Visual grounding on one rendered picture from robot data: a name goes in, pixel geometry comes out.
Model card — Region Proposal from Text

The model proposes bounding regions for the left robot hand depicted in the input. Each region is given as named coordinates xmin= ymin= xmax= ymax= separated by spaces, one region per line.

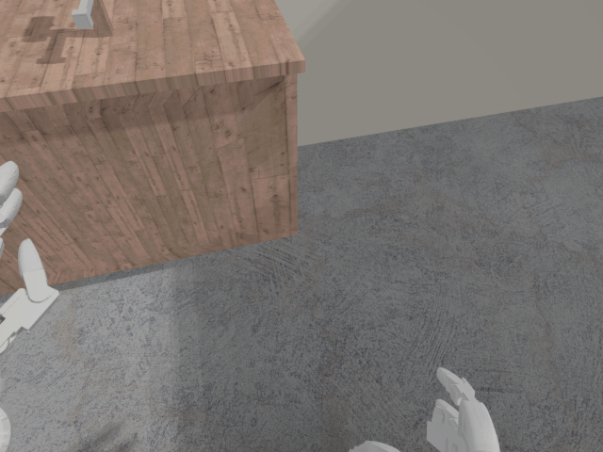
xmin=0 ymin=161 xmax=59 ymax=356

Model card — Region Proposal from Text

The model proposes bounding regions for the counter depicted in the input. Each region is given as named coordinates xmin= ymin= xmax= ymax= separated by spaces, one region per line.
xmin=0 ymin=0 xmax=305 ymax=296

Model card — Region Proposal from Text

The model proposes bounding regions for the tap lever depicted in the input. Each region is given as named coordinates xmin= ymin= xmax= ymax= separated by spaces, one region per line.
xmin=72 ymin=0 xmax=93 ymax=29

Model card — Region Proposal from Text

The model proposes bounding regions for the right robot hand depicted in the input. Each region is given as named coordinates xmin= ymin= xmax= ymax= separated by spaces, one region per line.
xmin=427 ymin=367 xmax=500 ymax=452

